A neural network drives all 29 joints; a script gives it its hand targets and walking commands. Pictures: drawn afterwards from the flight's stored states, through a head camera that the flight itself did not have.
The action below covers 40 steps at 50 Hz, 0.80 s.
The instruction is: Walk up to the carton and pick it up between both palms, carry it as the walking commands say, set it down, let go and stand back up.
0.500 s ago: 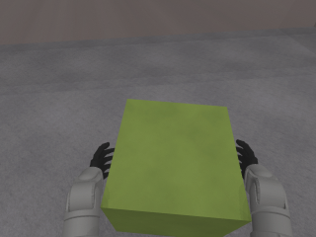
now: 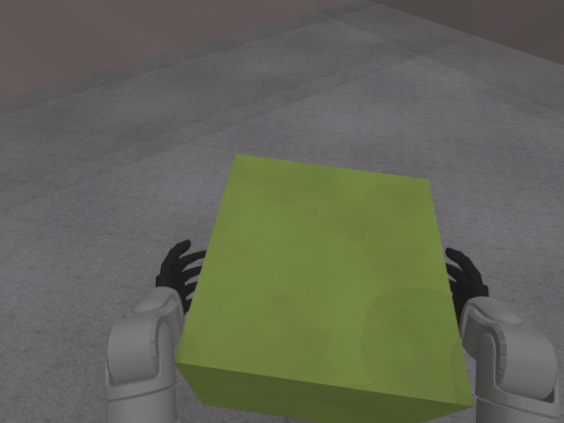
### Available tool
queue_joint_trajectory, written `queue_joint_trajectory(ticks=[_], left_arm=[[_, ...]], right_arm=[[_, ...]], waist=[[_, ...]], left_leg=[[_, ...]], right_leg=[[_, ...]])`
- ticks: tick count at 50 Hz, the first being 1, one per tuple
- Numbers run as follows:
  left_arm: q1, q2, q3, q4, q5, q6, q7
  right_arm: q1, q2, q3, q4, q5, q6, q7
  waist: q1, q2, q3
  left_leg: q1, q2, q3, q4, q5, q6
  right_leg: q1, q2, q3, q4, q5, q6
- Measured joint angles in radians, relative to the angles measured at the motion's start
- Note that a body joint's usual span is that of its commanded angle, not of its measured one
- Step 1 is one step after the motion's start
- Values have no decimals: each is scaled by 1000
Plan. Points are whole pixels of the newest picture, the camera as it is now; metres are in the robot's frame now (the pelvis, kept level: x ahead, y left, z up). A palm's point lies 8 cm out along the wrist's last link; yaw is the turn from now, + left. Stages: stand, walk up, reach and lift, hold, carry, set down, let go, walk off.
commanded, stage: carry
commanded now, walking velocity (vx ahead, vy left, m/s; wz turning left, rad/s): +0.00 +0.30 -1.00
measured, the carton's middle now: (313, 294) +0.30 -0.02 +0.02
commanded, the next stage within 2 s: none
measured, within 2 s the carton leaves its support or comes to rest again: neither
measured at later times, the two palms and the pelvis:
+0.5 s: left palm (146, 295) +0.26 +0.19 +0.10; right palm out of the picture +0.08 -0.14 +0.09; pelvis -0.05 +0.15 +0.01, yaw -30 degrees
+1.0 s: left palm (136, 296) +0.27 +0.21 +0.09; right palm out of the picture -0.05 +0.00 +0.10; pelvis -0.03 +0.30 +0.03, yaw -58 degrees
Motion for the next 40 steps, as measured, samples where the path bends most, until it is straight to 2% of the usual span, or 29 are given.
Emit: queue_joint_trajectory(ticks=[1,3,6,9,11,12,13,14,16,18,20,23,25,26,27,29,32,36,38,40], left_arm=[[17,-15,-1,-9,11,0,1],[59,-30,-9,-44,25,10,7],[103,-36,-14,-108,29,29,12],[111,-42,-13,-138,26,27,13],[114,-40,-13,-154,25,27,14],[115,-29,-8,-162,21,31,14],[121,-5,-2,-169,12,40,14],[133,18,3,-171,-1,48,14],[144,55,16,-171,-31,61,14],[137,73,21,-144,-57,59,11],[120,74,13,-109,-71,41,10],[87,71,-2,-99,-69,30,11],[61,72,-7,-94,-64,31,11],[45,57,-11,-77,-52,24,10],[34,40,-15,-55,-37,18,10],[38,1,-16,-21,-11,12,10],[89,-35,-10,-36,14,10,11],[134,-43,-9,-112,20,24,15],[140,-44,-10,-131,20,23,15],[142,-38,-10,-157,20,29,16]], right_arm=[[4,-11,1,4,11,6,2],[20,-25,12,11,30,12,5],[42,-25,25,-10,47,15,5],[45,-25,24,-39,52,15,6],[39,-26,28,-46,53,16,7],[33,-16,32,-39,51,12,6],[28,6,40,-25,42,7,4],[25,27,48,-13,30,8,1],[35,62,60,-10,10,11,-8],[56,89,58,-28,-16,13,-12],[67,91,49,-49,-30,18,-15],[60,80,34,-77,-28,21,-12],[45,65,34,-82,-27,23,-10],[34,45,31,-74,-26,21,-7],[30,25,28,-62,-23,23,-3],[27,-9,21,-44,-13,46,2],[35,-33,34,-15,6,56,6],[48,-28,44,-29,28,45,6],[46,-28,44,-38,31,42,7],[42,-19,43,-44,34,35,9]], waist=[[-6,-2,6],[-16,-8,7],[-22,-27,0],[-14,-46,-7],[-2,-61,-12],[5,-86,-7],[14,-121,-2],[22,-129,-7],[38,-109,-13],[57,-96,-18],[66,-80,-20],[61,-58,-27],[53,-49,-42],[49,-24,-39],[39,-11,-31],[21,-1,-13],[-7,2,6],[-23,-18,13],[-17,-36,12],[-9,-59,13]], left_leg=[[-26,-6,-53,80,18,-28],[-43,7,-129,136,78,-70],[-6,28,-190,27,81,-103],[52,22,-212,-145,46,-107],[117,9,-205,-311,40,-91],[140,-8,-179,-378,125,-76],[156,-25,-138,-409,180,-59],[160,-21,-107,-418,196,-44],[165,17,-63,-417,192,-23],[183,46,-22,-436,193,-13],[194,67,13,-443,197,-6],[177,88,68,-390,173,4],[135,103,107,-302,129,10],[105,120,104,-243,94,2],[70,105,65,-175,43,-21],[3,52,-35,-23,-5,-55],[-45,27,-116,92,69,-89],[-12,23,-155,-24,76,-111],[37,6,-166,-144,53,-106],[121,-11,-159,-331,58,-84]], right_leg=[[-3,6,17,-5,8,7],[-7,20,53,-28,34,23],[-23,24,117,-62,77,47],[-52,12,185,-95,121,83],[-73,8,236,-117,151,115],[-80,0,273,-127,167,131],[-91,-8,314,-120,150,132],[-120,-8,296,-63,62,126],[-182,-1,175,140,-75,110],[-193,-8,71,274,-96,94],[-146,-15,4,264,-71,84],[-20,-11,-33,95,-86,60],[66,-9,-27,-67,-26,37],[52,6,-20,-61,-7,12],[27,9,-9,-28,-11,-1],[1,11,22,4,-13,-2],[-10,25,77,-14,21,21],[-32,38,159,-67,86,58],[-46,38,204,-99,122,82],[-57,39,252,-132,157,111]])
